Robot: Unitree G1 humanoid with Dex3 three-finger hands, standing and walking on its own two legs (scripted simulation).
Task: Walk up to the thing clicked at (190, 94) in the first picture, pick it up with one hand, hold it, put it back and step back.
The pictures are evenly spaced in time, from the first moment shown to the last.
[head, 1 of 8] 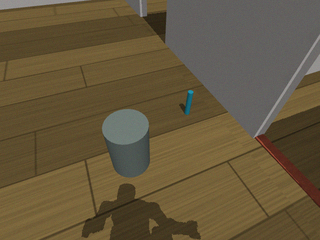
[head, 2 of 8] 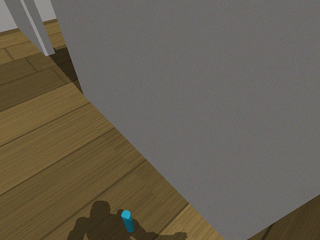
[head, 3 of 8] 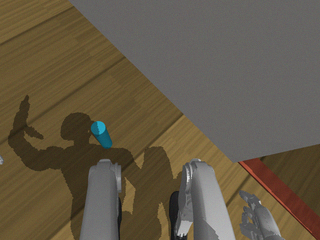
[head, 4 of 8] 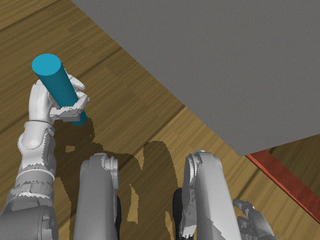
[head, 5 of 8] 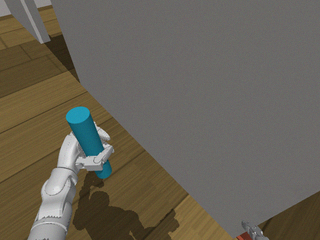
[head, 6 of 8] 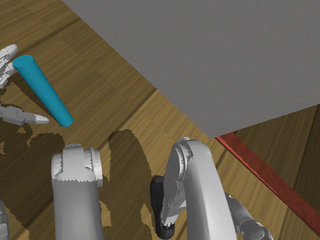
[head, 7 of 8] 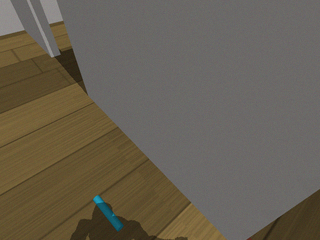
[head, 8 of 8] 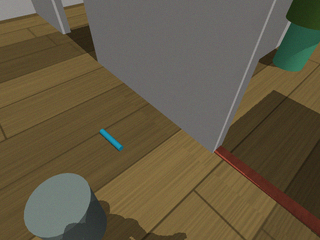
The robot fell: no
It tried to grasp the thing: yes
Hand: left
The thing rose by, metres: 0.68
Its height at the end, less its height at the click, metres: -0.10
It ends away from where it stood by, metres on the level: 0.21
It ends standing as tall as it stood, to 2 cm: no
